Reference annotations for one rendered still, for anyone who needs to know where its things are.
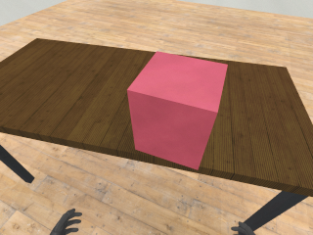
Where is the right robot hand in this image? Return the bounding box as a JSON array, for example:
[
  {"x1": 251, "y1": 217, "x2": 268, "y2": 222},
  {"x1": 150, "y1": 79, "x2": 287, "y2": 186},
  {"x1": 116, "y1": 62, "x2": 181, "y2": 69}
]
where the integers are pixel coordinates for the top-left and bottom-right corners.
[{"x1": 231, "y1": 221, "x2": 255, "y2": 235}]

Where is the table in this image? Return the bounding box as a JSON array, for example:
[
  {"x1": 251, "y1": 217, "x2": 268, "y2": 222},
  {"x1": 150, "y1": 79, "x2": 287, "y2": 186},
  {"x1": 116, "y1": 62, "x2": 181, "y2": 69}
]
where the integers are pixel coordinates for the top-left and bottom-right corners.
[{"x1": 0, "y1": 38, "x2": 313, "y2": 235}]

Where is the carton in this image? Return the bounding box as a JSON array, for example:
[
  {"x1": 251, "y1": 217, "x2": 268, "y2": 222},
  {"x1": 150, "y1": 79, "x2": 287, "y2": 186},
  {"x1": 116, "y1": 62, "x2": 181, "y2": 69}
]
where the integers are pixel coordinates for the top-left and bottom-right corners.
[{"x1": 127, "y1": 51, "x2": 228, "y2": 170}]

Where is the left robot hand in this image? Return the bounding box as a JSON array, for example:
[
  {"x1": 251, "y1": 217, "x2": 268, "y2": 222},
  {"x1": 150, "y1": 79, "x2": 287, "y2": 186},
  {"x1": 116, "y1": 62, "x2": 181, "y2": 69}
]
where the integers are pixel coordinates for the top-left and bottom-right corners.
[{"x1": 50, "y1": 209, "x2": 82, "y2": 235}]

